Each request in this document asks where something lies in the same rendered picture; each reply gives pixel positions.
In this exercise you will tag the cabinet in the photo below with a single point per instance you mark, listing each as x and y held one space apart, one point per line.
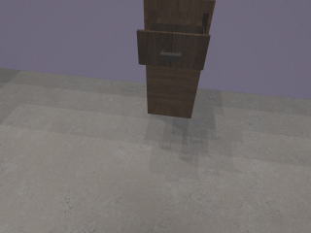
171 91

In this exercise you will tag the handle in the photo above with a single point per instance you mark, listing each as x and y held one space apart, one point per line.
170 56

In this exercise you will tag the drawer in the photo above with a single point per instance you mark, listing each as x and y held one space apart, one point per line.
190 40

